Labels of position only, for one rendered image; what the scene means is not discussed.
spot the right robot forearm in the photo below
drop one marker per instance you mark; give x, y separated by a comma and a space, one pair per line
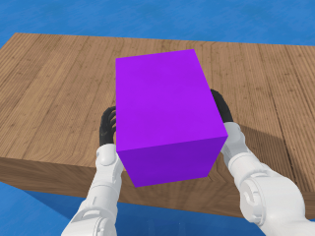
240, 160

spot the right robot hand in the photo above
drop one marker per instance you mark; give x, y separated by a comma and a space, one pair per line
223, 109

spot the pedestal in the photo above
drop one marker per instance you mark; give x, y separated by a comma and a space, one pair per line
54, 89

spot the left robot hand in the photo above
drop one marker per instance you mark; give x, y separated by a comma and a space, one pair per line
106, 132

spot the right robot upper arm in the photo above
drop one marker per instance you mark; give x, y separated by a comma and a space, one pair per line
275, 205

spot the left robot upper arm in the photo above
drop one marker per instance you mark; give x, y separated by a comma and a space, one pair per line
98, 226

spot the carton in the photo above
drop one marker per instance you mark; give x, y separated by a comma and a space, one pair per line
168, 126

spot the left robot forearm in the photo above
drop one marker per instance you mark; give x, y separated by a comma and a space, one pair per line
105, 189

